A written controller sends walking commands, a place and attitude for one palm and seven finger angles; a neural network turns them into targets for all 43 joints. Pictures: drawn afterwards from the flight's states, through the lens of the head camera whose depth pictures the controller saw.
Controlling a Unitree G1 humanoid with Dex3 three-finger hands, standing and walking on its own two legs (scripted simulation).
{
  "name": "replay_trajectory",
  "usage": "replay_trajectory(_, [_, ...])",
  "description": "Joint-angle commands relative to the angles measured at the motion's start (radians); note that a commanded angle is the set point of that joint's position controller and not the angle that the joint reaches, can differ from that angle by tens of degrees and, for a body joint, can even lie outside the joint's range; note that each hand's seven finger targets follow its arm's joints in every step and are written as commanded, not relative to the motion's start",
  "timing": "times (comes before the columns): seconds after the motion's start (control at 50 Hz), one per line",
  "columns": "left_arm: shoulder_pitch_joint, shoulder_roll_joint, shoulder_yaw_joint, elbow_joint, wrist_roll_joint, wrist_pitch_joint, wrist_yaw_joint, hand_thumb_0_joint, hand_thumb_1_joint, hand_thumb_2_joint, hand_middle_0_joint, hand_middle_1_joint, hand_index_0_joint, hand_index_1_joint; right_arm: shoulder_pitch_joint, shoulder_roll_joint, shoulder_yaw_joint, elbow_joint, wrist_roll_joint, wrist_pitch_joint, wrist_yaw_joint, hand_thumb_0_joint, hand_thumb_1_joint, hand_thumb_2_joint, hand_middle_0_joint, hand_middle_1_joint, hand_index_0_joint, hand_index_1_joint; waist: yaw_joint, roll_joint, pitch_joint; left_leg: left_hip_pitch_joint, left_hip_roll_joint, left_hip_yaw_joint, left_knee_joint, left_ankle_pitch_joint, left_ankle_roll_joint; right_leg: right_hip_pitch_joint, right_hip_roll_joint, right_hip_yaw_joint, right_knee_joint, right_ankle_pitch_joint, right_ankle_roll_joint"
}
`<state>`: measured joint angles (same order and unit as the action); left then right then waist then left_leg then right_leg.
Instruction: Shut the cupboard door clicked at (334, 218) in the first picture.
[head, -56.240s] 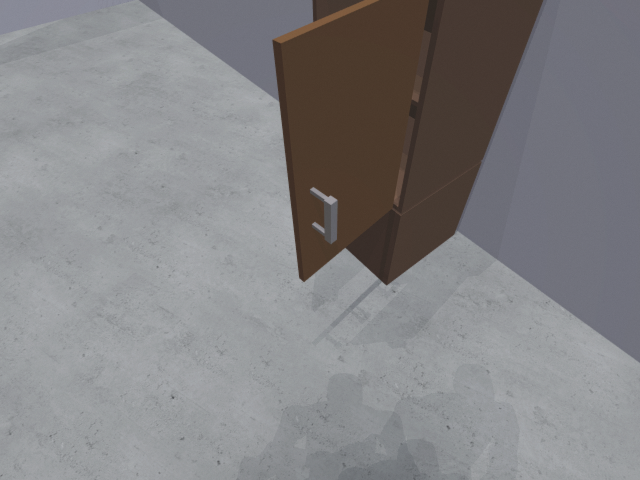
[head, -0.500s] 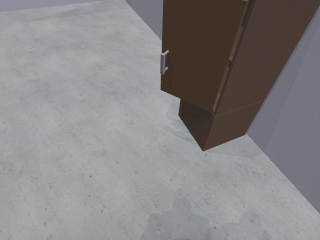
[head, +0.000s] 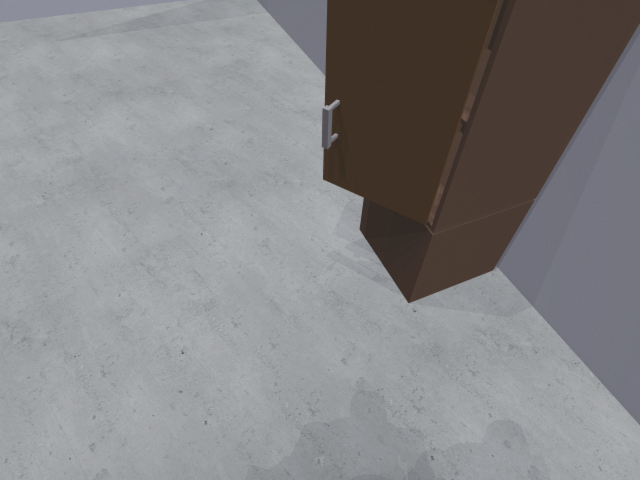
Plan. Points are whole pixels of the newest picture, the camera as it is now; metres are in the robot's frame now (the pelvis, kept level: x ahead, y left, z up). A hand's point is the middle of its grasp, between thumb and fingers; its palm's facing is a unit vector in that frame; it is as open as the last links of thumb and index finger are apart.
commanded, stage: walk to a spot facing it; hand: left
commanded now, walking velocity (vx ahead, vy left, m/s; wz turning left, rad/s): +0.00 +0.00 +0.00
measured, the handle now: (331, 124) +0.99 +0.01 -0.12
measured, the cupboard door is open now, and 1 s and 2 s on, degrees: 33 33 33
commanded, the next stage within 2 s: turn to face it in 1.94 s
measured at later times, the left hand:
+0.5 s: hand out of the picture +0.02 +0.21 -0.20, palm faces +0.20 -0.95 -0.22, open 7.3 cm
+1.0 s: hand out of the picture +0.01 +0.20 -0.15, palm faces +0.48 -0.83 -0.30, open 7.3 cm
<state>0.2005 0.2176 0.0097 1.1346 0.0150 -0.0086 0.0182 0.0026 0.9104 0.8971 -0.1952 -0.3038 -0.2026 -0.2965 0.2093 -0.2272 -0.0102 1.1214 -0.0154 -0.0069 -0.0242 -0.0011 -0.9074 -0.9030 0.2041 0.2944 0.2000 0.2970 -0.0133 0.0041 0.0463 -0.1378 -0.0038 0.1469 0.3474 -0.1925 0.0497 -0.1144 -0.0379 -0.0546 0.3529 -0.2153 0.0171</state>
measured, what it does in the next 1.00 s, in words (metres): steps on the spot, turning left: right foot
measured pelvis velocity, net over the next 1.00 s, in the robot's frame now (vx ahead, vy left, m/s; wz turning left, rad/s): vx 0.03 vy -0.03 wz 0.53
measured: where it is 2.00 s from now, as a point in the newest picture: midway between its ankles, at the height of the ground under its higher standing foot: (250, 463)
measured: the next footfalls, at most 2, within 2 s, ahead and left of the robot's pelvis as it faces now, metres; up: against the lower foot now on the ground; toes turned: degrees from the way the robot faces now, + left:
right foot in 0.92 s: +0.10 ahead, -0.12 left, +0.00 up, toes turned +27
left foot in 1.38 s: +0.12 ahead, +0.20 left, +0.00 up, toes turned +54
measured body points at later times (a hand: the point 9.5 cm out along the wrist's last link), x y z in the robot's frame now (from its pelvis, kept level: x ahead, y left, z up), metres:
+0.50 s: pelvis +0.00 +0.00 -0.03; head +0.04 +0.03 +0.42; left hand +0.01 +0.26 -0.19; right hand +0.08 -0.24 -0.17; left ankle +0.00 +0.09 -0.75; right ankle -0.01 -0.13 -0.75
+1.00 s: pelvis +0.03 -0.03 -0.01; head +0.08 -0.04 +0.44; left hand -0.01 +0.24 -0.13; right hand +0.19 -0.26 -0.17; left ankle -0.02 +0.08 -0.69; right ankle +0.06 -0.14 -0.75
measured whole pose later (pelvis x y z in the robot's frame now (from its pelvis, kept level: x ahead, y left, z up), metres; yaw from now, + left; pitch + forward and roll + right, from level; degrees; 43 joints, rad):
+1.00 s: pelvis +0.03 -0.03 -0.01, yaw +31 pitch +2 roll +1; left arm 0.19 0.21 0.05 0.89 0.02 -0.01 0.01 0.00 0.91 0.90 -0.20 -0.30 -0.20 -0.30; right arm 0.26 -0.27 -0.09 0.96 -0.04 0.06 0.01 0.00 -0.91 -0.90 0.20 0.29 0.20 0.30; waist -0.04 0.05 0.04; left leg -0.53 -0.07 -0.08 1.00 -0.42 -0.01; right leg -0.23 -0.03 -0.06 0.51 -0.31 -0.02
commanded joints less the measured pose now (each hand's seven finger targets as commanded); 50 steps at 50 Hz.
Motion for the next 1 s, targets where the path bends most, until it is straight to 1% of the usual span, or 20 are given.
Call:
replay_trajectory(0.0, [0.02, 0.164, 0.029, -0.032, 0.002, -0.011, 0.006, 0.0, 0.9, 0.9, -0.2, -0.3, -0.2, -0.3, 0.013, -0.167, -0.026, -0.038, 0.004, -0.016, -0.004, 0.0, -0.9, -0.9, 0.2, 0.3, 0.2, 0.3, 0.003, -0.007, -0.01, 0.034, 0.142, -0.159, -0.081, 0.115, -0.014, -0.039, -0.081, 0.087, -0.064, 0.11, -0.046])
replay_trajectory(0.1, [0.003, 0.18, 0.032, -0.04, 0.0, -0.016, 0.006, 0.0, 0.9, 0.9, -0.2, -0.3, -0.2, -0.3, -0.009, -0.178, -0.027, -0.042, 0.004, -0.016, -0.001, 0.0, -0.9, -0.9, 0.2, 0.3, 0.2, 0.3, 0.003, -0.007, -0.042, 0.047, 0.141, -0.164, -0.059, 0.185, -0.015, -0.011, -0.094, 0.076, -0.057, 0.17, -0.048])
replay_trajectory(0.18, [0.046, 0.132, 0.032, -0.051, -0.002, 0.008, 0.017, 0.0, 0.9, 0.9, -0.2, -0.3, -0.2, -0.3, 0.023, -0.104, -0.018, -0.05, 0.001, 0.01, 0.006, 0.0, -0.9, -0.9, 0.2, 0.3, 0.2, 0.3, 0.008, 0.004, -0.045, -0.013, 0.125, -0.162, 0.023, 0.254, -0.032, -0.008, -0.117, 0.032, 0.03, 0.213, -0.034])
replay_trajectory(0.28, [0.051, 0.174, 0.065, -0.111, 0.003, 0.021, 0.019, 0.0, 0.9, 0.9, -0.2, -0.3, -0.2, -0.3, 0.008, -0.113, -0.039, -0.113, 0.001, 0.031, 0.012, 0.0, -0.9, -0.9, 0.2, 0.3, 0.2, 0.3, 0.016, -0.057, -0.047, -0.137, 0.082, -0.158, 0.166, 0.201, -0.041, 0.002, -0.193, 0.042, 0.072, 0.221, -0.084])
replay_trajectory(0.36, [0.044, 0.194, 0.086, -0.168, 0.014, 0.021, 0.026, 0.0, 0.9, 0.9, -0.2, -0.3, -0.2, -0.3, -0.026, -0.087, -0.059, -0.182, -0.004, 0.05, 0.019, 0.0, -0.9, -0.9, 0.2, 0.3, 0.2, 0.3, 0.032, -0.197, -0.011, -0.28, 0.047, -0.097, 0.519, -0.289, -0.067, -0.015, -0.374, 0.095, 0.019, 0.341, -0.213])
replay_trajectory(0.4, [-0.009, 0.199, 0.094, -0.202, 0.022, 0.019, 0.026, 0.0, 0.9, 0.9, -0.2, -0.3, -0.2, -0.3, -0.009, -0.071, -0.062, -0.203, 0.002, 0.049, 0.028, 0.0, -0.9, -0.9, 0.2, 0.3, 0.2, 0.3, 0.001, -0.16, -0.005, -0.258, 0.083, -0.11, 0.457, -0.314, -0.071, -0.042, -0.374, 0.02, 0.09, 0.396, -0.187])
replay_trajectory(0.44, [-0.023, 0.189, 0.094, -0.221, 0.011, 0.023, 0.019, 0.0, 0.9, 0.9, -0.2, -0.3, -0.2, -0.3, 0.057, -0.087, -0.065, -0.201, 0.001, 0.043, 0.036, 0.0, -0.9, -0.9, 0.2, 0.3, 0.2, 0.3, -0.032, -0.059, -0.044, -0.095, 0.077, -0.101, 0.225, -0.027, -0.059, -0.121, -0.296, -0.078, 0.251, 0.313, -0.089])
replay_trajectory(0.46, [0.002, 0.151, 0.092, -0.241, 0.002, 0.033, 0.014, 0.0, 0.9, 0.9, -0.2, -0.3, -0.2, -0.3, 0.11, -0.157, -0.079, -0.201, -0.009, 0.034, 0.034, 0.0, -0.9, -0.9, 0.2, 0.3, 0.2, 0.3, -0.05, 0.203, -0.054, -0.012, 0.212, -0.355, 0.083, 0.295, 0.013, -0.276, -0.165, -0.142, 0.44, 0.028, 0.005])
replay_trajectory(0.48, [-0.034, 0.109, 0.077, -0.285, 0.0, 0.039, 0.015, 0.0, 0.9, 0.9, -0.2, -0.3, -0.2, -0.3, 0.164, -0.242, -0.099, -0.197, -0.019, 0.036, 0.025, 0.0, -0.9, -0.9, 0.2, 0.3, 0.2, 0.3, -0.075, 0.355, -0.05, -0.003, 0.392, -0.614, -0.033, 0.445, 0.139, -0.394, -0.049, -0.089, 0.646, -0.464, 0.045])
replay_trajectory(0.5, [-0.082, 0.12, 0.082, -0.291, 0.012, 0.053, 0.022, 0.0, 0.9, 0.9, -0.2, -0.3, -0.2, -0.3, 0.19, -0.241, -0.101, -0.176, -0.021, 0.038, 0.014, 0.0, -0.9, -0.9, 0.2, 0.3, 0.2, 0.3, -0.086, 0.27, -0.069, -0.039, 0.37, -0.636, -0.071, 0.204, 0.131, -0.404, -0.045, 0.039, 0.766, -0.418, 0.02])
replay_trajectory(0.56, [-0.078, 0.112, 0.089, -0.276, 0.013, 0.038, 0.005, 0.0, 0.9, 0.9, -0.2, -0.3, -0.2, -0.3, 0.089, -0.195, -0.085, -0.221, -0.018, 0.022, -0.003, 0.0, -0.9, -0.9, 0.2, 0.3, 0.2, 0.3, -0.028, 0.094, -0.061, -0.037, 0.281, -0.543, -0.055, 0.134, 0.095, -0.485, -0.054, 0.094, 0.81, -0.197, 0.034])
replay_trajectory(0.64, [-0.055, 0.1, 0.083, -0.278, 0.008, 0.029, 0.001, 0.0, 0.9, 0.9, -0.2, -0.3, -0.2, -0.3, 0.092, -0.186, -0.086, -0.223, -0.012, 0.014, -0.007, 0.0, -0.9, -0.9, 0.2, 0.3, 0.2, 0.3, -0.022, 0.063, -0.144, 0.07, 0.232, -0.483, -0.004, 0.317, 0.121, -0.457, -0.029, 0.086, 0.707, -0.168, 0.053])
replay_trajectory(0.76, [-0.089, 0.096, 0.076, -0.316, 0.01, 0.027, -0.014, 0.0, 0.9, 0.9, -0.2, -0.3, -0.2, -0.3, 0.082, -0.204, -0.099, -0.231, -0.021, 0.029, 0.009, 0.0, -0.9, -0.9, 0.2, 0.3, 0.2, 0.3, -0.037, 0.174, -0.086, -0.057, 0.183, -0.574, -0.081, -0.232, 0.115, -0.36, 0.015, 0.05, 0.463, -0.206, 0.043])
replay_trajectory(0.84, [0.029, 0.118, 0.078, -0.289, 0.011, 0.016, -0.024, 0.0, 0.9, 0.9, -0.2, -0.3, -0.2, -0.3, 0.022, -0.217, -0.108, -0.249, -0.017, 0.032, 0.016, 0.0, -0.9, -0.9, 0.2, 0.3, 0.2, 0.3, 0.022, 0.154, -0.075, -0.235, 0.11, -0.588, -0.042, -0.396, 0.083, -0.093, 0.075, 0.005, 0.21, -0.156, 0.023])
replay_trajectory(0.86, [0.114, 0.138, 0.091, -0.268, 0.013, 0.01, -0.022, 0.0, 0.9, 0.9, -0.2, -0.3, -0.2, -0.3, -0.017, -0.188, -0.106, -0.264, -0.011, 0.033, 0.016, 0.0, -0.9, -0.9, 0.2, 0.3, 0.2, 0.3, 0.068, 0.098, -0.08, -0.396, 0.056, -0.531, 0.036, -0.444, 0.049, 0.103, 0.053, 0.02, 0.08, -0.151, 0.009])
replay_trajectory(0.88, [0.18, 0.21, 0.108, -0.261, 0.028, 0.001, -0.011, 0.0, 0.9, 0.9, -0.2, -0.3, -0.2, -0.3, -0.025, -0.12, -0.092, -0.286, -0.001, 0.031, 0.019, 0.0, -0.9, -0.9, 0.2, 0.3, 0.2, 0.3, 0.105, -0.126, -0.071, -0.645, -0.05, -0.379, 0.308, -0.461, -0.015, 0.284, -0.163, 0.269, -0.102, -0.402, -0.062])
replay_trajectory(0.9, [0.184, 0.265, 0.108, -0.268, 0.026, 0.002, 0.001, 0.0, 0.9, 0.9, -0.2, -0.3, -0.2, -0.3, -0.057, -0.078, -0.082, -0.318, -0.006, 0.018, 0.023, 0.0, -0.9, -0.9, 0.2, 0.3, 0.2, 0.3, 0.113, -0.298, -0.023, -0.755, -0.112, -0.203, 0.628, -0.414, -0.066, 0.217, -0.435, 0.601, -0.245, -0.565, -0.153])
replay_trajectory(0.92, [0.093, 0.255, 0.107, -0.289, 0.008, -0.003, 0.004, 0.0, 0.9, 0.9, -0.2, -0.3, -0.2, -0.3, -0.04, -0.125, -0.095, -0.323, -0.021, 0.023, 0.03, 0.0, -0.9, -0.9, 0.2, 0.3, 0.2, 0.3, 0.039, -0.156, -0.006, -0.693, -0.027, -0.246, 0.794, -0.319, -0.061, 0.081, -0.463, 0.553, -0.237, -0.516, -0.182])
replay_trajectory(0.94, [0.052, 0.221, 0.108, -0.299, 0.008, -0.015, 0.009, 0.0, 0.9, 0.9, -0.2, -0.3, -0.2, -0.3, -0.022, -0.115, -0.098, -0.309, -0.02, 0.03, 0.037, 0.0, -0.9, -0.9, 0.2, 0.3, 0.2, 0.3, 0.013, -0.157, -0.018, -0.669, 0.011, -0.254, 0.873, -0.276, -0.064, 0.023, -0.44, 0.546, -0.25, -0.585, -0.175])
replay_trajectory(0.98, [-0.009, 0.14, 0.082, -0.293, 0.009, -0.038, 0.003, 0.0, 0.9, 0.9, -0.2, -0.3, -0.2, -0.3, -0.036, -0.107, -0.091, -0.29, -0.025, 0.034, 0.062, 0.0, -0.9, -0.9, 0.2, 0.3, 0.2, 0.3, -0.021, -0.139, 0.092, -0.629, 0.063, -0.21, 0.879, -0.123, -0.083, -0.067, -0.314, 0.24, -0.209, -0.29, -0.127])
